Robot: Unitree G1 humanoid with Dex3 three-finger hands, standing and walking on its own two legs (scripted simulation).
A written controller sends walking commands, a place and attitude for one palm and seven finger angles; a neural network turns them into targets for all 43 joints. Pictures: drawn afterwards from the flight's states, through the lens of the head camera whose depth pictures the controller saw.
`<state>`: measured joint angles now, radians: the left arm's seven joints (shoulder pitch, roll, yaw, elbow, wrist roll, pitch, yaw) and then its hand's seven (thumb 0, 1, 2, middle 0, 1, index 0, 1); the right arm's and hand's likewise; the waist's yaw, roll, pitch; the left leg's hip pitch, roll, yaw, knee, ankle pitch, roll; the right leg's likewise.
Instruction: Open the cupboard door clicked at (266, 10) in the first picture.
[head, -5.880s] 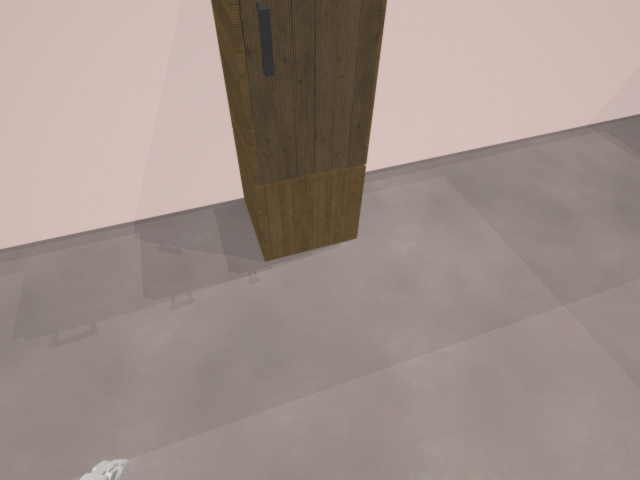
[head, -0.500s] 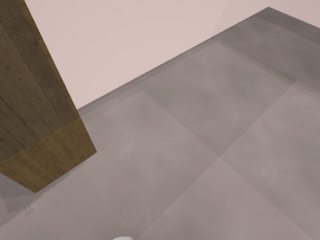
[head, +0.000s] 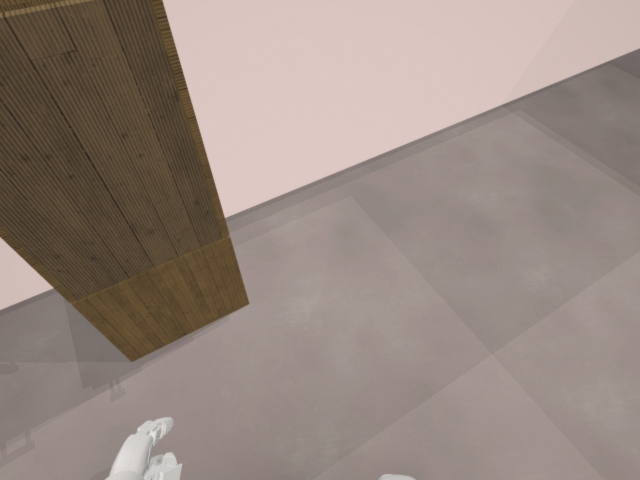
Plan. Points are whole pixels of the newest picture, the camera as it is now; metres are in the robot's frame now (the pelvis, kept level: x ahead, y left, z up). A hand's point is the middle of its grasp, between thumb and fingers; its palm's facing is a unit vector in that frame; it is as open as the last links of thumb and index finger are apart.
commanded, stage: turn to face it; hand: left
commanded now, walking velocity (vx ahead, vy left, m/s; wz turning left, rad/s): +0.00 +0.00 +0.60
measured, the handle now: out of the picture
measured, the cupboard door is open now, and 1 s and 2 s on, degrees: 0 0 0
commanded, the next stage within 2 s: take the last steps up to it in 0.72 s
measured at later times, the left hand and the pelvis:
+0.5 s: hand out of the picture -0.05 +0.19 -0.17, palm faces +0.34 -0.90 -0.27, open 7.4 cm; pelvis -0.01 -0.02 +0.00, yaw +19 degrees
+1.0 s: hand out of the picture -0.05 +0.23 -0.16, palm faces +0.44 -0.87 -0.22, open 7.4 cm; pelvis -0.03 +0.03 +0.01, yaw +26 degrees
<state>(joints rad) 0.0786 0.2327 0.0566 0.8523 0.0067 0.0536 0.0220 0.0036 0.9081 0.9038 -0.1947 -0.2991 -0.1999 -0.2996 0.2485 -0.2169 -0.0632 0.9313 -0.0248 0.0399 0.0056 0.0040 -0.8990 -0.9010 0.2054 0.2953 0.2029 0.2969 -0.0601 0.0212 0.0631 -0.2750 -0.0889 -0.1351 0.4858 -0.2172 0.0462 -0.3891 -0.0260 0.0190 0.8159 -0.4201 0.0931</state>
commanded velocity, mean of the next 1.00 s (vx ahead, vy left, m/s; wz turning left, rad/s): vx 0.05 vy -0.01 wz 0.33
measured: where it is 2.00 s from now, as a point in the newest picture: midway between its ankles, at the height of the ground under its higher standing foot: outside the picture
